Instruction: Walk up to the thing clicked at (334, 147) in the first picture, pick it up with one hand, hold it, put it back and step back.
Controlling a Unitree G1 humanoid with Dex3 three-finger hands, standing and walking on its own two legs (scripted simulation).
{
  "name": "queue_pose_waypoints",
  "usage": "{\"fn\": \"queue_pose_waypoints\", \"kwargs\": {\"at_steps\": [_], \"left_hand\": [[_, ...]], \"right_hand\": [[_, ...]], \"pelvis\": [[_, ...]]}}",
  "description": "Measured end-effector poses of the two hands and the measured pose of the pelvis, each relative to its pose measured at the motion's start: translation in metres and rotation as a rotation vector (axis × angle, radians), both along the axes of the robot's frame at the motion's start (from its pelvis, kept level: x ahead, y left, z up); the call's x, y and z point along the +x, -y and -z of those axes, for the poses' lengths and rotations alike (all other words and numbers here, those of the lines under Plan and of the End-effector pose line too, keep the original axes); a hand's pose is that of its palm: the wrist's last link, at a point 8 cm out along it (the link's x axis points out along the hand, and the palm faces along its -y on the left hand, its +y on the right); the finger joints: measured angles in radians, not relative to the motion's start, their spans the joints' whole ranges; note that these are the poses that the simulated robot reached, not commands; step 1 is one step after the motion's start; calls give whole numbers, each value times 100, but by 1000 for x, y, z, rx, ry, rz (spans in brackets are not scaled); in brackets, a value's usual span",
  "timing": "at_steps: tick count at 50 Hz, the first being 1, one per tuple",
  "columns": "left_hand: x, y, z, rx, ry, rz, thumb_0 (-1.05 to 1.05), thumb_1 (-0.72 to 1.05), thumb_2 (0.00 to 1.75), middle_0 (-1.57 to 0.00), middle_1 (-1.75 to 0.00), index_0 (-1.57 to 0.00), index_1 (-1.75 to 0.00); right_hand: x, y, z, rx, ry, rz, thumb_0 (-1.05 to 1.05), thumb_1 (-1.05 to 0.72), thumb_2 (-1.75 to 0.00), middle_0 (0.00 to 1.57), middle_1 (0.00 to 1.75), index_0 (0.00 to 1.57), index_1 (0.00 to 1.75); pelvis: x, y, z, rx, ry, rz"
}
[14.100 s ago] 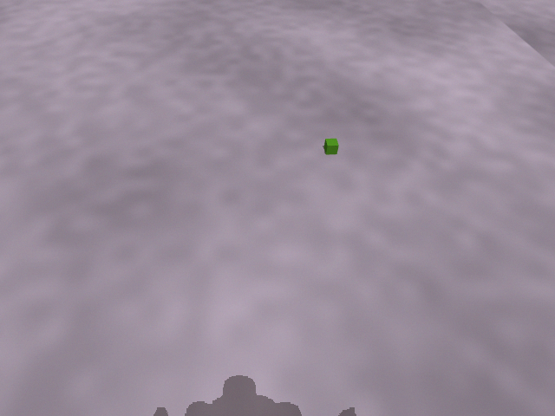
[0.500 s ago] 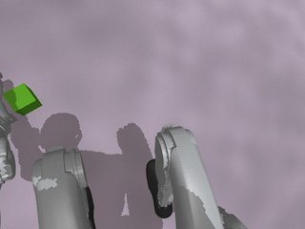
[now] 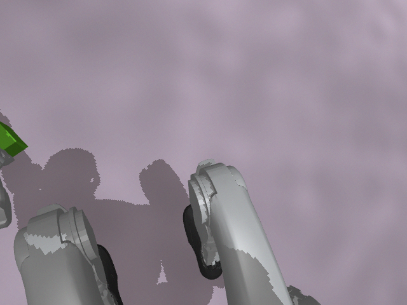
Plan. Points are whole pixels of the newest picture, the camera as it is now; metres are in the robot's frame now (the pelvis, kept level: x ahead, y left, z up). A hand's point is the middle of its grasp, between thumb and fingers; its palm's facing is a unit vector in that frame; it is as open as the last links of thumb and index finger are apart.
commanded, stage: approach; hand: left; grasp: from above
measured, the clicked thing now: out of the picture +0.49 +0.30 -0.30
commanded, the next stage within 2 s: rest palm in 0.04 s
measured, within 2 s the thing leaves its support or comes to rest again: neither
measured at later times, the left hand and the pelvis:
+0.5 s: hand out of the picture +0.47 +0.29 -0.21, palm faces -0.41 -0.24 -0.88, open 13.9 cm; pelvis +0.00 +0.01 -0.01, yaw -1 degrees
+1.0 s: hand out of the picture +0.48 +0.29 -0.26, palm faces -0.39 -0.25 -0.89, open 13.7 cm; pelvis +0.01 +0.01 -0.02, yaw -4 degrees
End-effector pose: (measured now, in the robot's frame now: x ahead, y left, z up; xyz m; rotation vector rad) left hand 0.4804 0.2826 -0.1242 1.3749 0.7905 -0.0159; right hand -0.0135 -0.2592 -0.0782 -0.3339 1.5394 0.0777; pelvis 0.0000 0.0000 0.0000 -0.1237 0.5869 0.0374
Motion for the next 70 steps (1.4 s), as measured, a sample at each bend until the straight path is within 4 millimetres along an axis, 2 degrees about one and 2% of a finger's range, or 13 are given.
{"fn": "queue_pose_waypoints", "kwargs": {"at_steps": [4,7,12,16,20,25,33,40,45,60,70], "left_hand": [[-19,-8,18,-13,18,17,0,-42,87,-23,-87,-21,-88],[-25,-15,22,-1,72,25,0,-42,87,-23,-86,-22,-87],[-20,-24,14,29,142,5,0,-44,90,-23,-84,-20,-86],[-15,-25,12,30,105,-17,0,-48,93,-21,-82,-18,-85],[-10,-21,18,11,69,-9,0,-48,94,-21,-81,-17,-85],[-6,-15,32,-10,53,17,0,-46,93,-21,-81,-18,-85],[-3,-9,58,-18,65,10,0,-45,92,-22,-81,-18,-84],[3,-8,69,-14,81,-7,0,-44,91,-24,-77,-20,-81],[5,-9,72,-5,75,-2,0,-43,90,-25,-76,-21,-79],[0,-14,78,-12,61,-15,0,-38,85,-28,-75,-24,-78],[0,-10,86,-8,64,-10,0,-34,81,-30,-75,-27,-77]], "right_hand": [[5,0,4,-7,-2,-34,0,-88,-89,20,30,20,30],[14,1,7,-11,10,-58,0,-88,-89,20,30,20,30],[35,2,13,-13,52,-77,0,-89,-89,20,30,20,30],[50,1,14,-13,92,-95,0,-89,-89,20,30,20,30],[55,-2,13,-5,112,-120,0,-88,-89,20,30,20,30],[46,-5,8,1,83,-134,0,-88,-89,20,30,20,30],[18,-10,-5,2,-10,-134,0,-88,-90,20,30,20,30],[2,-14,-12,8,-59,-117,0,-89,-90,20,30,20,30],[2,-18,-11,22,-60,-121,0,-89,-90,20,30,20,30],[18,-23,-12,37,-6,-170,0,-89,-90,19,30,20,30],[11,-21,-20,28,-22,-179,0,-90,-90,19,30,20,30]], "pelvis": [[-1,1,6,-1,14,-2],[-1,1,10,-2,17,-3],[2,-1,12,-7,8,-3],[3,-4,12,-15,4,-3],[3,-6,13,-25,11,-3],[4,-7,14,-32,19,-1],[5,-7,16,-47,29,11],[6,-9,19,-62,33,21],[6,-10,20,-70,38,26],[5,-12,19,-84,52,26],[2,-13,19,-95,66,30]]}}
